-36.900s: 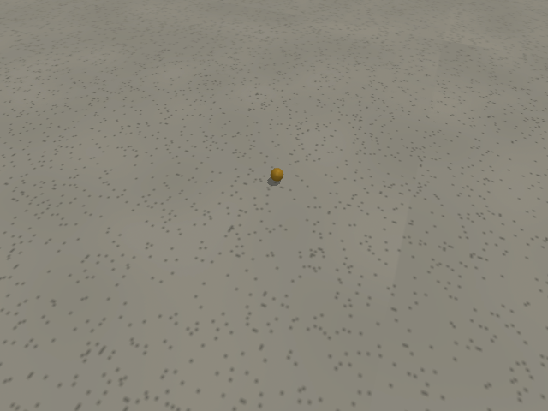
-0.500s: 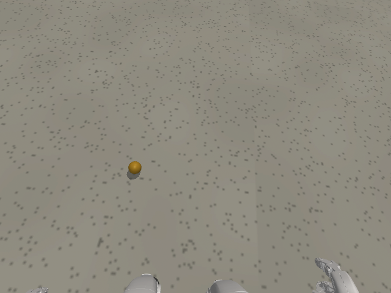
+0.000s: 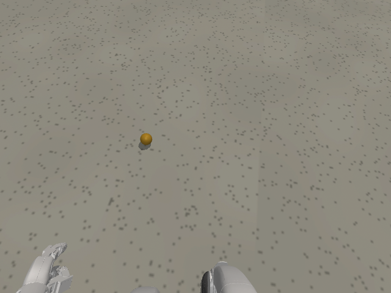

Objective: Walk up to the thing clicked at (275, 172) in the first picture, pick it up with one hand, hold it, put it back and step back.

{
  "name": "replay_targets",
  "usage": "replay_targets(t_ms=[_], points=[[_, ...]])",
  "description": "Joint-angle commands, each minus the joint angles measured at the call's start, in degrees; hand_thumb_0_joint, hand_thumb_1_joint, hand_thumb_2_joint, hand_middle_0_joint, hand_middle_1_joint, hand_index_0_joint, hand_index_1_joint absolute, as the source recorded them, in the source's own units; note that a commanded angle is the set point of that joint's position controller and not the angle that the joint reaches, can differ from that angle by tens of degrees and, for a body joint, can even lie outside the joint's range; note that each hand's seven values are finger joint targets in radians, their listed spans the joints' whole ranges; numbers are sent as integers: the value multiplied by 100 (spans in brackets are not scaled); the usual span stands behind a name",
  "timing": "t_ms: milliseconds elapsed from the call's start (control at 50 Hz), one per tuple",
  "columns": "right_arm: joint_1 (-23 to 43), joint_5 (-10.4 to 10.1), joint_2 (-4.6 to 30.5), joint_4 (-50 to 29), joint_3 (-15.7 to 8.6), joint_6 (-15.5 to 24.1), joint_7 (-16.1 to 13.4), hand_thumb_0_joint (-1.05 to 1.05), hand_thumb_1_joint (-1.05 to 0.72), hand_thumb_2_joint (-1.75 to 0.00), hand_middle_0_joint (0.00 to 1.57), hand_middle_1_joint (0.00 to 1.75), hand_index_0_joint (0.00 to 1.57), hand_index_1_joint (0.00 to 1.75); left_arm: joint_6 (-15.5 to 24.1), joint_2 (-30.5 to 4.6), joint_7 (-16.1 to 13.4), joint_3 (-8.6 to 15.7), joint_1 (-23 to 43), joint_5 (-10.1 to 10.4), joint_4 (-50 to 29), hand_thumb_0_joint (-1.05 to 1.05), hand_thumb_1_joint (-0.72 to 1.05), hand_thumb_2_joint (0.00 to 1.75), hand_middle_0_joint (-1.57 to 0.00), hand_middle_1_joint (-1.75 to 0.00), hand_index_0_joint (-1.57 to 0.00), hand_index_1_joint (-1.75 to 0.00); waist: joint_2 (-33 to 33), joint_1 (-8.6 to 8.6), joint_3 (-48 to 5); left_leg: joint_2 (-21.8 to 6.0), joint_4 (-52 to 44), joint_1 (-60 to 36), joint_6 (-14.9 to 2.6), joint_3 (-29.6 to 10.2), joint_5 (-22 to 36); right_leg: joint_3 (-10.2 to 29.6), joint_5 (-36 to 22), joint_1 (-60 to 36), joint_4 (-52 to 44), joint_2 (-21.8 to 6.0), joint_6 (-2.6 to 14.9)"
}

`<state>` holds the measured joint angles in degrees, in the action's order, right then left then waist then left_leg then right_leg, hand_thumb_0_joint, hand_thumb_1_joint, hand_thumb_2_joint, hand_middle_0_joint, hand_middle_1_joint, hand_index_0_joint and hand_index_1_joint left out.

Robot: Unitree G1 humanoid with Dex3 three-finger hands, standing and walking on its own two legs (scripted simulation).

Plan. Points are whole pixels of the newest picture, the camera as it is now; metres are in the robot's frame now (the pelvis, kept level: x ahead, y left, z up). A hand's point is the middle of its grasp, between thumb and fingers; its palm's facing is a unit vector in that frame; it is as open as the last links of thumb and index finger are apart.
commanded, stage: step back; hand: left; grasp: from above
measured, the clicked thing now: (146, 139) +0.93 +0.25 -0.72
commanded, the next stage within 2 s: stand in 1.46 s
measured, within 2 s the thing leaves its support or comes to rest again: neither
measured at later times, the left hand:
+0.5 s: hand out of the picture -0.09 +0.22 -0.12, palm faces -0.03 -0.90 -0.44, open 7.4 cm
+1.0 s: hand out of the picture -0.08 +0.21 -0.12, palm faces +0.04 -0.91 -0.41, open 7.4 cm
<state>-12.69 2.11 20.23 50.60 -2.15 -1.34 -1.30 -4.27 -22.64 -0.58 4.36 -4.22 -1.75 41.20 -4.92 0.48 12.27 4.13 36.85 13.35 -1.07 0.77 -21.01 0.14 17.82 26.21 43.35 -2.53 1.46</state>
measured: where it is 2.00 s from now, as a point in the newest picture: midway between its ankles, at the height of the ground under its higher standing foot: outside the picture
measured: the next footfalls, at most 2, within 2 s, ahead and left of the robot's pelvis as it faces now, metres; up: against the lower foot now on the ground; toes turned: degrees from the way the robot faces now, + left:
right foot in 0.30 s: -0.11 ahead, -0.18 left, +0.00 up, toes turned +0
left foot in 0.62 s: -0.12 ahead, +0.09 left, +0.00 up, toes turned -2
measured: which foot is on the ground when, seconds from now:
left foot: down 0.00-0.32, up 0.34-0.60, down 0.62-0.90, up 0.92-1.00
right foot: up 0.00-0.28, down 0.30-0.64, up 0.66-0.86, down 0.88-1.00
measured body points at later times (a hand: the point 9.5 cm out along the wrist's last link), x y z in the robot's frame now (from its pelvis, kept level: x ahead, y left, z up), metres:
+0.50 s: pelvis -0.14 -0.05 +0.01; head -0.12 -0.08 +0.46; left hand -0.09 +0.27 -0.09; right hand -0.04 -0.38 -0.12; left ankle -0.13 +0.11 -0.66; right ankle -0.15 -0.18 -0.72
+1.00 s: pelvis -0.14 -0.06 +0.01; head -0.13 -0.08 +0.46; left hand -0.08 +0.26 -0.09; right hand -0.07 -0.38 -0.12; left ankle -0.16 +0.08 -0.68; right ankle -0.12 -0.16 -0.72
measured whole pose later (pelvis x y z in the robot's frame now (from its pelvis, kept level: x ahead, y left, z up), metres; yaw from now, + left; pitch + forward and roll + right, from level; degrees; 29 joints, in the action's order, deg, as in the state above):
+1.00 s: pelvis -0.14 -0.06 +0.01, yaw +1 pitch -3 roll +0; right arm -13.9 1.6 22.7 56.2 -3.3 -1.4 0.3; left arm 3.0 -20.2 0.2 3.4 -12.4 -2.4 55.2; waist 2.5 1.4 3.7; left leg 2.3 51.8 19.4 -0.7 -5.5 -29.5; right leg -2.9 17.5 15.3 35.3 0.3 2.8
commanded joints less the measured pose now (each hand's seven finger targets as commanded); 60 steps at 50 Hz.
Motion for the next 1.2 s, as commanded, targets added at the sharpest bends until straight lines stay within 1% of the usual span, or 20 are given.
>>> replay_targets(t_ms=[0, 60, 200, 260, 280, 300, 320, 400, 500, 580, 620, 660, 720, 840, 860, 880, 920, 940, 1000, 1180], points=[[259, 59, 2239, -701, -630, 225, -144, 0, -90, -90, 20, 30, 20, 30, 8, -1234, -81, 408, 67, -18, -424, 0, 90, 90, -20, -30, -20, -30, 1518, -142, -1184, -3023, -1737, 862, -1792, -3151, 2735, 1100, 1829, -236, 2855, 414, -94], [688, 54, 1633, -798, -414, 223, -176, 0, -90, -90, 20, 30, 20, 30, -25, -1064, 0, 403, -538, 101, -74, 0, 90, 90, -20, -30, -20, -30, 929, 278, -1161, -1797, -1261, 430, -1081, -1207, 3215, 1164, 1021, 146, 3381, 913, -70], [242, 20, 1569, -700, -456, 109, -70, 0, -90, -90, 20, 30, 20, 30, 330, -928, 5, 248, -603, 60, 108, 0, 90, 90, -20, -30, -20, -30, 1733, -162, -1717, -1682, -520, -1011, -1153, -930, 2796, 304, 1123, -370, -259, 254, -277], [496, -41, 1689, -690, -454, -66, 15, 0, -90, -90, 20, 30, 20, 30, 463, -893, -28, 271, -1363, 23, 713, 0, 90, 90, -20, -30, -20, -30, 1582, 137, -1910, -1408, 210, -189, -807, -612, 1731, -171, -153, -1735, -2342, 499, -119], [438, -55, 1380, -723, -367, -97, 31, 0, -90, -90, 20, 30, 20, 30, 509, -1247, -42, 366, -1369, -59, 824, 0, 90, 90, -20, -30, -20, -30, 849, 107, -1762, -1064, 735, 824, -529, -530, 817, 664, -179, -2150, -2105, 250, 7], [516, -89, 1012, -907, -261, -83, 29, 0, -90, -90, 20, 30, 20, 30, 530, -1765, -50, 487, -1413, -119, 742, 0, 90, 90, -20, -30, -20, -30, -660, 184, -1439, -278, 1408, 2230, -125, -425, -987, 2634, 346, -2064, -2331, -930, 389], [887, -58, 1275, -946, -378, -106, -47, 0, -90, -90, 20, 30, 20, 30, 522, -2255, -70, 547, -867, -139, 496, 0, 90, 90, -20, -30, -20, -30, -680, 379, -1228, -277, 2104, 1565, 111, -1120, -1355, 3619, 975, -409, -2706, -2033, 1336], [441, -191, 1370, -389, -401, -40, 43, 0, -90, -90, 20, 30, 20, 30, 616, -1490, -119, 355, -25, -89, 462, 0, 90, 90, -20, -30, -20, -30, -79, -132, -701, -71, 2686, 1346, 141, -1023, -402, 1562, -234, -416, -2018, -1034, 912], [657, -47, 1238, -375, -326, 121, 135, 0, -90, -90, 20, 30, 20, 30, 679, -1554, -84, 425, -948, -116, 743, 0, 90, 90, -20, -30, -20, -30, -718, 400, -969, -298, 962, 1796, 263, -620, -813, 1749, 815, -1940, -2051, -1018, 891], [74, 1, 1175, -22, -421, 297, 187, 0, -90, -90, 20, 30, 20, 30, 566, -1486, -8, 314, -653, -14, 685, 0, 90, 90, -20, -30, -20, -30, -562, 21, -1231, -195, -1771, -204, 54, -60, -106, 1194, -136, -1268, -1301, -943, 697], [-321, 114, 1677, 123, -614, 362, 129, 0, -90, -90, 20, 30, 20, 30, 569, -780, -15, 108, -822, 52, 622, 0, 90, 90, -20, -30, -20, -30, 1168, -70, -1586, -1448, -2049, -1586, -402, -2338, 131, 310, 280, 271, 649, -50, 83], [-114, -1, 2263, 29, -690, 335, 183, 0, -90, -90, 20, 30, 20, 30, 599, -1411, -69, 244, -176, 25, 682, 0, 90, 90, -20, -30, -20, -30, 1248, -271, -780, -2495, -2432, -47, -1499, -3666, -1854, 292, 1651, 467, 1172, -54, -14], [351, 51, 1567, -77, -483, 344, 184, 0, -90, -90, 20, 30, 20, 30, 663, -1232, 60, 204, -560, 83, 868, 0, 90, 90, -20, -30, -20, -30, 1129, 11, -474, -1559, -2113, 26, -958, -1998, -869, 150, 1045, 206, 481, -55, 17], [447, -85, 1374, -90, -407, 207, 215, 0, -90, -90, 20, 30, 20, 30, 787, -1004, 21, 249, -1157, 26, 1237, 0, 90, 90, -20, -30, -20, -30, 1249, 299, -1084, -1126, -882, 869, -582, -1112, -220, -422, -124, -2071, -1578, 452, -9], [387, -107, 1129, -122, -318, 187, 193, 0, -90, -90, 20, 30, 20, 30, 813, -1119, -25, 291, -1405, -10, 1306, 0, 90, 90, -20, -30, -20, -30, 856, 414, -1295, -887, -185, 1189, -427, -889, -160, 10, -122, -2664, -1881, 230, 32], [345, -143, 756, -244, -197, 200, 165, 0, -90, -90, 20, 30, 20, 30, 843, -1532, -73, 411, -1591, -111, 1344, 0, 90, 90, -20, -30, -20, -30, -303, 523, -1299, -86, 1082, 2152, -156, -695, -718, 1873, 671, -3013, -2507, -821, 340], [118, -64, 1317, -49, -373, 159, 55, 0, -90, -90, 20, 30, 20, 30, 827, -1949, -58, 470, -881, -86, 1041, 0, 90, 90, -20, -30, -20, -30, -54, 297, -835, -353, 1993, 1861, -5, -981, -1375, 3630, 2049, -1555, -3123, -2298, 1284], [-27, -71, 1429, 28, -393, 191, 62, 0, -90, -90, 20, 30, 20, 30, 845, -1791, -51, 465, -651, -55, 959, 0, 90, 90, -20, -30, -20, -30, 44, 191, -649, -523, 2118, 1890, -2, -1032, -1174, 3279, 1454, -1498, -2970, -2234, 1417], [-135, -101, 1203, 252, -348, 214, 109, 0, -90, -90, 20, 30, 20, 30, 916, -1356, -68, 288, -504, 19, 987, 0, 90, 90, -20, -30, -20, -30, 72, 42, -722, -473, 1744, 1436, 38, -1036, -392, 1446, -577, -1423, -2542, -1253, 774], [-35, -76, 1002, 382, -306, 251, 83, 0, -90, -90, 20, 30, 20, 30, 714, -1315, -69, 144, -348, 124, 944, 0, 90, 90, -20, -30, -20, -30, -390, -67, -1334, -403, -750, -160, 28, 157, 1196, 287, -3167, -1329, -1091, -899, 462]])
